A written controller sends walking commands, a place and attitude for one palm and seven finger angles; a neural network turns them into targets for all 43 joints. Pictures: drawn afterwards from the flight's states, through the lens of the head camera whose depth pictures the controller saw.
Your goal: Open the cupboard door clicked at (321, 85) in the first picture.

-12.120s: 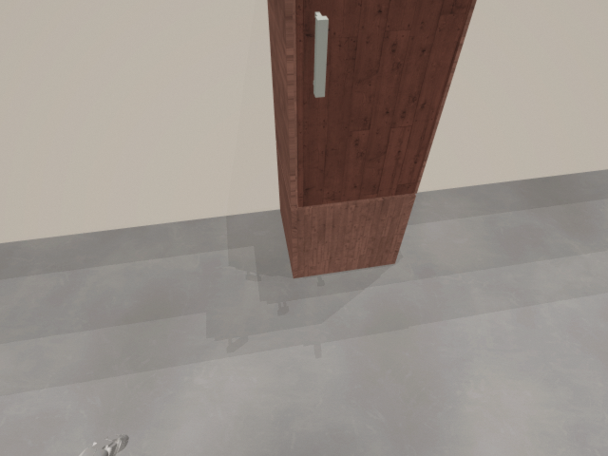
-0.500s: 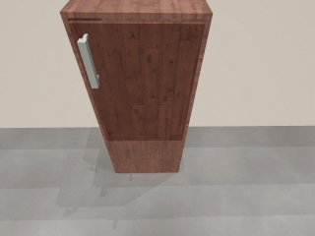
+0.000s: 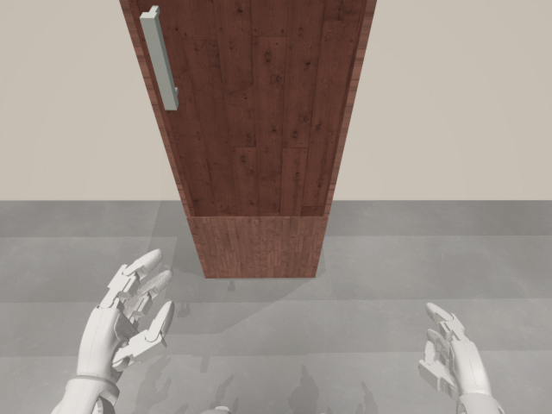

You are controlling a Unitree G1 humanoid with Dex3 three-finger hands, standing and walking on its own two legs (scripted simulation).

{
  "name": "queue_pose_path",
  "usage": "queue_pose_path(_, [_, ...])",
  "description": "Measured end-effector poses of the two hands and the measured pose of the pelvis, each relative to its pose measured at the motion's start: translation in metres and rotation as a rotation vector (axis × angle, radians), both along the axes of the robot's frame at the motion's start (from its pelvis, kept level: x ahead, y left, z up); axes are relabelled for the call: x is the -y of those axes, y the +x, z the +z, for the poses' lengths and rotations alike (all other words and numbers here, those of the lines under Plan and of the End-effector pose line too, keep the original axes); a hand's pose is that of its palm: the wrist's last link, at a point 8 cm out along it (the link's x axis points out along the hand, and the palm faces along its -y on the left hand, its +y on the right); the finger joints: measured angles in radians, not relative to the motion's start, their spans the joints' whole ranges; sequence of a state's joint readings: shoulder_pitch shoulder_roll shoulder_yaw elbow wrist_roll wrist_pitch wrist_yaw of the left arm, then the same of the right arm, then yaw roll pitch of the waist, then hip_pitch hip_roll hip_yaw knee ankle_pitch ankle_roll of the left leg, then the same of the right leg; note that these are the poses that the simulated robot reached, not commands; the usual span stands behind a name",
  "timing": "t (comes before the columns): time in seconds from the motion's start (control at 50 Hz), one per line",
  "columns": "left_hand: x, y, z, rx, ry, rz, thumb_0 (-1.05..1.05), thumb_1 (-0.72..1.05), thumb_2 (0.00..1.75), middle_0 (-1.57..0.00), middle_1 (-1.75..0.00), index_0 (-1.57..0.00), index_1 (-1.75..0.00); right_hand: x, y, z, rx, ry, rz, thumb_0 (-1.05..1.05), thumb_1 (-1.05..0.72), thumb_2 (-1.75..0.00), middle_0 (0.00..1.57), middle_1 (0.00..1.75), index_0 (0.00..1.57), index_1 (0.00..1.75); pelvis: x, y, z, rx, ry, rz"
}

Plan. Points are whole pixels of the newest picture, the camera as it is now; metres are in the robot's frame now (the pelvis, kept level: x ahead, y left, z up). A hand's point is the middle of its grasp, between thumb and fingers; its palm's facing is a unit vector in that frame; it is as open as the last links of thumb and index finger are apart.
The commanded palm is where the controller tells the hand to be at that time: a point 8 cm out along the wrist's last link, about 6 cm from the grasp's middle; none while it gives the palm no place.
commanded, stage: raise the hand with hooked fingers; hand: left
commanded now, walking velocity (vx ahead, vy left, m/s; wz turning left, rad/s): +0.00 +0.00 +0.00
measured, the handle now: (163, 60) +0.64 +0.25 +0.18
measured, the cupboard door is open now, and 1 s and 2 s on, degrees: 0 0 0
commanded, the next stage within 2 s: move the hooked fingers beside the handle in 1.72 s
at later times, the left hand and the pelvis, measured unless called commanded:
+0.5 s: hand (86, 286) +0.25 +0.25 +0.10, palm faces +0.14 -0.99 -0.05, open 11.3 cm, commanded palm +0.21 +0.30 +0.10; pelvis +0.00 +0.04 +0.02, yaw +0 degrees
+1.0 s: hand (32, 219) +0.29 +0.30 +0.17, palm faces +0.13 -0.99 -0.06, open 13.8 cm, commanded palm +0.25 +0.34 +0.18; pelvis +0.02 +0.03 +0.04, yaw +1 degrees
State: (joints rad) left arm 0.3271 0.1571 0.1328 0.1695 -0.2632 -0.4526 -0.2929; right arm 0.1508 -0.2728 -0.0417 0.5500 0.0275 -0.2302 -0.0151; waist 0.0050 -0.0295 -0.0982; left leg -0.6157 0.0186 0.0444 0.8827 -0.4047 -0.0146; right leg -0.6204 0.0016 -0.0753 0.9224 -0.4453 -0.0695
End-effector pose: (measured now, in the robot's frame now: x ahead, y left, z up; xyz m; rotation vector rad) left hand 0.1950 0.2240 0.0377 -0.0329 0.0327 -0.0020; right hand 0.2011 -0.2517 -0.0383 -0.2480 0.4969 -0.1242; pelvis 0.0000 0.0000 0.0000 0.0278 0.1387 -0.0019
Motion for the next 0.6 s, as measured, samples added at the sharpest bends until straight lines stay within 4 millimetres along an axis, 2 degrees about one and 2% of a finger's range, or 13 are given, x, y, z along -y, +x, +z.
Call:
queue_pose_path(0.04, [-0.008, -0.022, -0.018, -0.101, -0.012, 0.037, 0.01, 0.61, 0.77, -0.22, -0.49, -0.23, -0.48, -0.004, 0.005, 0.004, 0.018, -0.017, 0.011, 0.01, -0.91, -0.90, 0.20, 0.29, 0.20, 0.30, -0.002, -0.002, -0.003, 0.001, -0.006, 0.006])
queue_pose_path(0.08, [-0.022, -0.040, -0.026, -0.151, 0.001, 0.116, 0.01, 0.56, 0.75, -0.23, -0.52, -0.23, -0.51, -0.011, 0.008, 0.005, 0.025, -0.029, 0.025, 0.01, -0.91, -0.90, 0.20, 0.29, 0.20, 0.30, -0.005, -0.004, -0.005, 0.006, -0.018, 0.016])
queue_pose_path(0.14, [-0.041, -0.048, -0.012, -0.071, 0.049, 0.222, 0.01, 0.49, 0.72, -0.23, -0.57, -0.24, -0.56, -0.026, 0.006, -0.001, 0.005, -0.037, 0.057, 0.01, -0.91, -0.90, 0.19, 0.29, 0.20, 0.30, -0.008, -0.007, -0.008, 0.008, -0.039, 0.033])
queue_pose_path(0.2, [-0.049, -0.034, 0.020, 0.106, 0.088, 0.213, 0.02, 0.42, 0.69, -0.23, -0.61, -0.24, -0.60, -0.045, -0.003, -0.014, -0.035, -0.021, 0.093, 0.01, -0.91, -0.90, 0.19, 0.29, 0.20, 0.30, -0.013, -0.010, -0.010, 0.012, -0.058, 0.048])
queue_pose_path(0.26, [-0.044, -0.006, 0.045, 0.210, 0.112, 0.091, 0.01, 0.35, 0.66, -0.23, -0.66, -0.24, -0.65, -0.063, -0.018, -0.028, -0.088, 0.018, 0.103, 0.01, -0.91, -0.90, 0.20, 0.29, 0.21, 0.30, -0.018, -0.012, -0.009, 0.018, -0.068, 0.054])
queue_pose_path(0.3, [-0.041, 0.013, 0.050, 0.180, 0.117, 0.001, 0.01, 0.30, 0.64, -0.23, -0.69, -0.24, -0.68, -0.071, -0.030, -0.033, -0.123, 0.051, 0.083, 0.01, -0.91, -0.90, 0.20, 0.29, 0.21, 0.30, -0.022, -0.012, -0.005, 0.020, -0.068, 0.046])
queue_pose_path(0.36, [-0.044, 0.030, 0.044, 0.034, 0.083, -0.054, 0.01, 0.23, 0.61, -0.24, -0.73, -0.25, -0.72, -0.077, -0.047, -0.034, -0.162, 0.091, 0.027, 0.01, -0.91, -0.90, 0.20, 0.30, 0.21, 0.30, -0.028, -0.008, 0.003, 0.025, -0.059, 0.025])
queue_pose_path(0.44, [-0.062, 0.030, 0.046, -0.060, 0.054, 0.044, 0.01, 0.14, 0.57, -0.25, -0.79, -0.26, -0.78, -0.075, -0.060, -0.027, -0.178, 0.095, -0.023, 0.01, -0.90, -0.90, 0.20, 0.30, 0.21, 0.30, -0.035, 0.000, 0.013, 0.036, -0.050, 0.002])
queue_pose_path(0.52, [-0.083, 0.022, 0.067, 0.033, 0.096, 0.168, 0.01, 0.05, 0.53, -0.26, -0.85, -0.27, -0.84, -0.068, -0.061, -0.022, -0.187, 0.055, -0.003, 0.01, -0.90, -0.90, 0.20, 0.30, 0.21, 0.30, -0.039, 0.004, 0.017, 0.045, -0.050, 0.004])
queue_pose_path(0.6, [-0.092, 0.023, 0.082, 0.114, 0.118, 0.168, 0.00, -0.04, 0.49, -0.26, -0.91, -0.27, -0.90, -0.061, -0.052, -0.019, -0.189, 0.012, 0.027, 0.01, -0.91, -0.90, 0.20, 0.30, 0.21, 0.30, -0.041, 0.004, 0.018, 0.057, -0.057, 0.023])
